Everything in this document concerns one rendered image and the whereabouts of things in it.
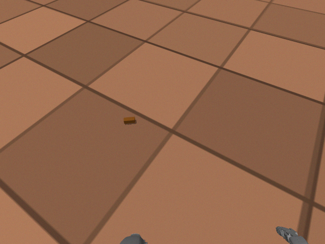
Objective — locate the right robot hand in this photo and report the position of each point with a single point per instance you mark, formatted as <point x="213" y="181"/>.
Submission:
<point x="290" y="235"/>

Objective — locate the small box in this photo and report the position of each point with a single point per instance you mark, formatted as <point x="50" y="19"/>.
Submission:
<point x="128" y="120"/>

